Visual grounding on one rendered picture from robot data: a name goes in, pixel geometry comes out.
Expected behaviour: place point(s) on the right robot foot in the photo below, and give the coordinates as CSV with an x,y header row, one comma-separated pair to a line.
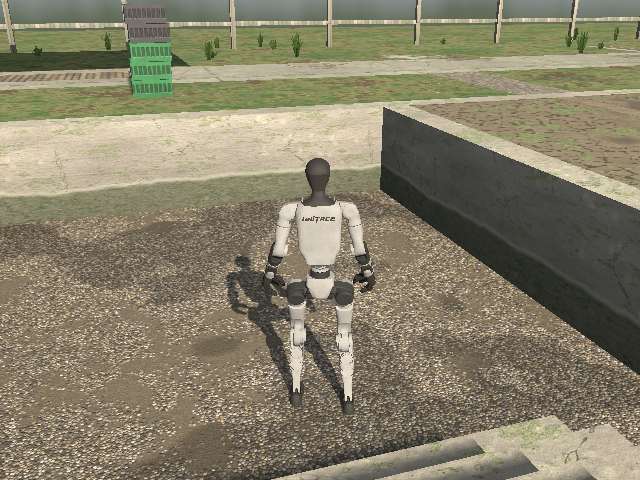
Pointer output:
x,y
348,406

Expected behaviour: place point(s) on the robot right forearm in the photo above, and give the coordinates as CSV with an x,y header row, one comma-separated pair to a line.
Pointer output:
x,y
365,262

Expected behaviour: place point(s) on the left robot hand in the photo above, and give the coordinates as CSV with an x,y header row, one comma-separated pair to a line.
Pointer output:
x,y
274,281

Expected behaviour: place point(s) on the robot left upper arm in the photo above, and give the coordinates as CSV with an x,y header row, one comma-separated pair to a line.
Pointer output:
x,y
287,212

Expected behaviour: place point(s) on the right robot hand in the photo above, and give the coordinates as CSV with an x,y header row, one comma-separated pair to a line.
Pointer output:
x,y
361,278

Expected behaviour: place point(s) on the right robot thigh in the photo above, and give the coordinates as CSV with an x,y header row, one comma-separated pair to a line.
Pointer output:
x,y
344,299

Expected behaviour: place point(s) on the robot left forearm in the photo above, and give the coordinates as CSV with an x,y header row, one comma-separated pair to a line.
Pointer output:
x,y
272,264

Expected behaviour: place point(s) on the robot right upper arm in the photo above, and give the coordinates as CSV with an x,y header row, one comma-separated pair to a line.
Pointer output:
x,y
350,211

